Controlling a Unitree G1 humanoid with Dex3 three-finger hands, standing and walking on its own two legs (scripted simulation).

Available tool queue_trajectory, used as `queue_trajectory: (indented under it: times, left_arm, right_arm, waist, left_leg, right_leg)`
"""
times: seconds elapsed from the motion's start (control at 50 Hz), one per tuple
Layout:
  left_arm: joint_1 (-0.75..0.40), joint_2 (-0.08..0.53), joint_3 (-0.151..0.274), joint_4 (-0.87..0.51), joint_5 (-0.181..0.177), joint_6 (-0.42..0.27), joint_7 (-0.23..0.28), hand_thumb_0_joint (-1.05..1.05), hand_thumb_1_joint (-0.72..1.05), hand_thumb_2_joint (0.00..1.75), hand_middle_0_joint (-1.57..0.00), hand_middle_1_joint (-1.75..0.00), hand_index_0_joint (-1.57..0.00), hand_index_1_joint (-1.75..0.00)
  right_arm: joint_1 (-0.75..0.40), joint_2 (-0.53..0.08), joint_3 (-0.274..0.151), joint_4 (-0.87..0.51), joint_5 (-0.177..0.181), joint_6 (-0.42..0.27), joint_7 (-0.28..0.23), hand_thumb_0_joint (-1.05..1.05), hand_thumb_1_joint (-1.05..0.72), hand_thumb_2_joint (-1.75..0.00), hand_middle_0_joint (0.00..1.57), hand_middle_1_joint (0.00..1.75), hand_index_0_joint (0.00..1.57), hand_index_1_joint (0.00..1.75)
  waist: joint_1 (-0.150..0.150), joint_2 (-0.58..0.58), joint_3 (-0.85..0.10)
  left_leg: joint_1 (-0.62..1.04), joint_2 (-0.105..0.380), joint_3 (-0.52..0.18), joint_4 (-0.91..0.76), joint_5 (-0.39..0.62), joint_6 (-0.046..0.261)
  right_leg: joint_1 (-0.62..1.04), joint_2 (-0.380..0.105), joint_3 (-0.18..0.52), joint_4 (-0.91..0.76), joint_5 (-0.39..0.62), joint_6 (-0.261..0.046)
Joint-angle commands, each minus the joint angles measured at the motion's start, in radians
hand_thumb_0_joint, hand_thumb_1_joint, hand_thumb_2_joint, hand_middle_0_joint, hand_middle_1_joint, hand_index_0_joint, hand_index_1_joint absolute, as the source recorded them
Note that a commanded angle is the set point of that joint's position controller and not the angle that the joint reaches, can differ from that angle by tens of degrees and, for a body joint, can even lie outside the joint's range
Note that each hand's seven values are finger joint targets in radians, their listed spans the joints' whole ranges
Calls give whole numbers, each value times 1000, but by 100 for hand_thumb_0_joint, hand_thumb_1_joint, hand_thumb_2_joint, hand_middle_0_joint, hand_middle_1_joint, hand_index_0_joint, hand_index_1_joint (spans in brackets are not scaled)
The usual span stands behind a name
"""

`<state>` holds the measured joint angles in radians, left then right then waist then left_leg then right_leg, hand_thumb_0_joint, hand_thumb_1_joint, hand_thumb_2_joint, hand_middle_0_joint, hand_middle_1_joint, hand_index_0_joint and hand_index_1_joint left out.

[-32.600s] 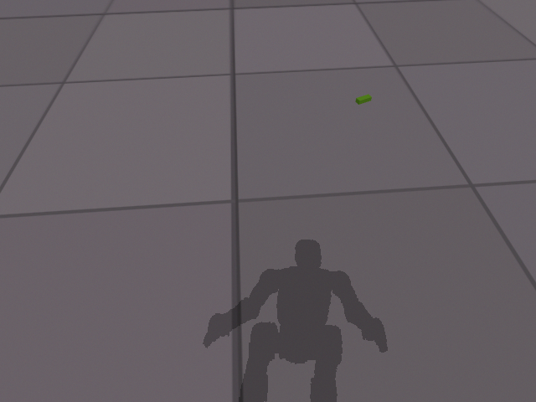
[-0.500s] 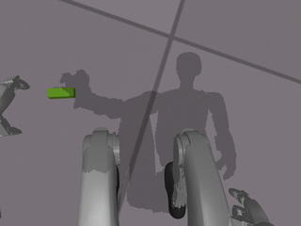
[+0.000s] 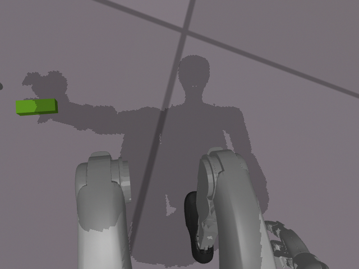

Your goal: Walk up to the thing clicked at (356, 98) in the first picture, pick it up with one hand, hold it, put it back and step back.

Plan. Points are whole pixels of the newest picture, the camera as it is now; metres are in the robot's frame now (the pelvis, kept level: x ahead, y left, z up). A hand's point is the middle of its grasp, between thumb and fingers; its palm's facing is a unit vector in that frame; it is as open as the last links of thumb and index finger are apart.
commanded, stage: rise first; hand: left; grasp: from above
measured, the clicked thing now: (37, 107) +0.46 +0.37 -0.31
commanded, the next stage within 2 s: none
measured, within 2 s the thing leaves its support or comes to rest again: neither
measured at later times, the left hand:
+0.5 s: hand out of the picture +0.41 +0.41 -0.17, palm faces -0.44 -0.13 -0.89, open 12.7 cm
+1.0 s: hand out of the picture +0.42 +0.40 -0.19, palm faces -0.42 -0.14 -0.89, open 13.0 cm
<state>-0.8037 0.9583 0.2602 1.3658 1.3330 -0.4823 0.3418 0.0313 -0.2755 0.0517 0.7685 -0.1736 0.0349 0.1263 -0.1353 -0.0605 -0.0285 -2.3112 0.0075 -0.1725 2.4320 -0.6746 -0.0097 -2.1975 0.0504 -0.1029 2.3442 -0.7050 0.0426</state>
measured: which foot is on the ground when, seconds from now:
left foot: down 0.00-1.00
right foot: down 0.00-1.00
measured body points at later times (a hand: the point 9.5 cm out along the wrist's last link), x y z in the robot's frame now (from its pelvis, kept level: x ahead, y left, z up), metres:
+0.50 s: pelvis +0.01 +0.00 -0.01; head +0.26 +0.10 +0.35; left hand +0.43 +0.41 -0.12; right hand +0.11 -0.28 -0.12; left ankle +0.08 +0.13 -0.29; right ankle +0.10 -0.12 -0.29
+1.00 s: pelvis +0.01 +0.00 -0.02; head +0.26 +0.12 +0.34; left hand +0.43 +0.41 -0.14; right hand +0.10 -0.27 -0.11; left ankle +0.08 +0.13 -0.29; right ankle +0.10 -0.12 -0.29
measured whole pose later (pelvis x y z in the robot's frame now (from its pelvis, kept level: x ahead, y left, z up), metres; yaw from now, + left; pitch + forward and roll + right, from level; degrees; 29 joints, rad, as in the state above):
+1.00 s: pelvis +0.01 +0.00 -0.02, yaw -3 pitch +30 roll -12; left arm -0.85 1.03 0.28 1.44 1.32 -0.46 0.40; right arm 0.03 -0.28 0.13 0.75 -0.20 0.02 0.15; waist -0.19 -0.09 0.05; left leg -2.35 0.01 -0.22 2.51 -0.71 -0.01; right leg -2.22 0.07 -0.14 2.39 -0.72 0.05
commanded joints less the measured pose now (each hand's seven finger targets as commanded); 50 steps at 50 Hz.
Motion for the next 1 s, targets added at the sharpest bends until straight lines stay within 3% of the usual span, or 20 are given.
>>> queue_trajectory:
  times: [0.0,0.06,0.14,0.18,0.3,0.56,0.62,0.68,0.72,0.76,0.78,0.9,0.98]
  left_arm:
    - [-251,363,66,-117,-26,15,54,0,-21,75,-37,-67,-36,-68]
    - [-266,356,49,-115,-28,26,50,0,-24,76,-36,-67,-34,-69]
    - [-245,388,69,-148,-44,31,37,0,-26,78,-33,-70,-32,-71]
    - [-236,382,69,-146,-52,31,32,0,-27,78,-33,-71,-32,-72]
    - [-217,402,86,-126,-65,13,28,0,-28,79,-32,-71,-31,-73]
    - [-247,429,84,-82,-52,-4,59,0,-29,81,-30,-76,-29,-76]
    - [-257,440,87,-78,-49,-2,67,0,-39,91,-26,-76,-22,-80]
    - [-245,431,83,-69,-46,3,74,0,-33,83,-28,-78,-27,-79]
    - [-260,428,70,-72,-39,7,75,0,-35,85,-27,-79,-25,-81]
    - [-261,434,83,-69,-43,12,83,0,-34,85,-28,-77,-26,-79]
    - [-258,420,67,-68,-42,12,82,0,-33,84,-28,-79,-26,-80]
    - [-270,427,78,-64,-42,21,96,0,-32,82,-27,-80,-27,-81]
    - [-277,410,56,-61,-27,32,98,0,-35,86,-25,-82,-24,-83]
  right_arm:
    - [174,-257,-66,-15,-20,0,-12,0,-89,-90,20,30,20,30]
    - [175,-256,-64,-13,-22,0,-12,0,-90,-90,20,30,20,30]
    - [176,-261,-62,-17,-28,5,-11,0,-90,-90,20,30,20,30]
    - [182,-264,-53,-17,-33,7,-8,0,-90,-90,20,30,20,30]
    - [176,-266,-40,-23,-34,17,-4,0,-90,-90,20,30,20,30]
    - [176,-282,-14,-25,-35,13,2,0,-90,-90,20,30,20,30]
    - [176,-283,-10,-29,-35,7,1,0,-90,-90,20,30,20,30]
    - [173,-285,-9,-26,-38,3,2,0,-90,-90,20,30,20,30]
    - [177,-283,-3,-25,-41,-1,4,0,-90,-90,20,30,20,30]
    - [175,-288,-8,-25,-36,-2,4,0,-90,-90,20,30,20,30]
    - [170,-283,-5,-25,-37,-4,4,0,-90,-90,20,30,20,30]
    - [170,-286,-4,-29,-36,-10,7,0,-90,-90,20,30,20,30]
    - [180,-291,0,-23,-38,-16,10,0,-90,-90,20,30,20,30]
  waist:
    - [16,347,-649]
    - [5,349,-640]
    - [20,367,-682]
    - [12,372,-676]
    - [10,347,-643]
    - [-25,368,-604]
    - [-28,354,-604]
    - [-25,375,-609]
    - [-34,396,-611]
    - [-33,382,-602]
    - [-32,392,-602]
    - [-38,382,-603]
    - [-51,422,-606]
  left_leg:
    - [577,-2,94,-250,162,40]
    - [573,1,86,-246,149,38]
    - [604,4,83,-226,218,39]
    - [624,7,72,-222,259,38]
    - [571,8,77,-199,237,44]
    - [549,14,58,-187,210,39]
    - [529,13,64,-176,194,42]
    - [554,14,60,-186,206,37]
    - [565,15,61,-181,221,36]
    - [557,14,57,-182,221,36]
    - [552,15,60,-183,208,35]
    - [539,15,60,-176,209,37]
    - [599,19,44,-188,248,28]
  right_leg:
    - [200,22,-70,-221,165,-72]
    - [184,25,-74,-215,157,-75]
    - [207,27,-75,-194,205,-71]
    - [203,28,-80,-183,231,-68]
    - [222,34,-79,-190,223,-69]
    - [203,39,-95,-174,205,-71]
    - [218,41,-93,-183,203,-69]
    - [210,41,-102,-173,205,-69]
    - [213,42,-99,-174,218,-69]
    - [205,41,-103,-170,220,-69]
    - [208,42,-103,-173,212,-70]
    - [218,42,-106,-172,222,-67]
    - [191,41,-117,-159,238,-69]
